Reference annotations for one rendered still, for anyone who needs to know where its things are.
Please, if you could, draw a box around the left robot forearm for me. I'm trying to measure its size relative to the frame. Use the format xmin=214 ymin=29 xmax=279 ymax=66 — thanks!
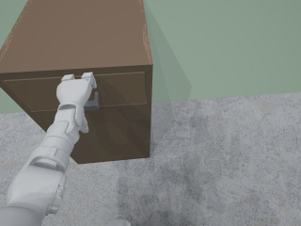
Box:
xmin=6 ymin=101 xmax=85 ymax=205

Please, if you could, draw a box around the left robot shin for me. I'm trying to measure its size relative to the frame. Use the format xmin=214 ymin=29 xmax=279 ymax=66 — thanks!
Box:
xmin=114 ymin=215 xmax=126 ymax=220

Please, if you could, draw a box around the handle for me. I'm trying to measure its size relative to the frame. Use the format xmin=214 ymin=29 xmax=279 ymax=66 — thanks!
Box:
xmin=84 ymin=91 xmax=99 ymax=111

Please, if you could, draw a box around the drawer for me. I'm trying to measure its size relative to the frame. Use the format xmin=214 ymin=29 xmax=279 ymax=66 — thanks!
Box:
xmin=4 ymin=72 xmax=146 ymax=111

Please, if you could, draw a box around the cabinet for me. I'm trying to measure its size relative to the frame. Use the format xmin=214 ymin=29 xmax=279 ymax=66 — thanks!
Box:
xmin=0 ymin=0 xmax=153 ymax=165

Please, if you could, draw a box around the left robot hand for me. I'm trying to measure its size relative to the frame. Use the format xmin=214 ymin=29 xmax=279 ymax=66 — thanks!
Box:
xmin=56 ymin=72 xmax=97 ymax=134

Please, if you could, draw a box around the left robot upper arm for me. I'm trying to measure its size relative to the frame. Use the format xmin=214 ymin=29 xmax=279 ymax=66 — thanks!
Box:
xmin=0 ymin=165 xmax=68 ymax=226

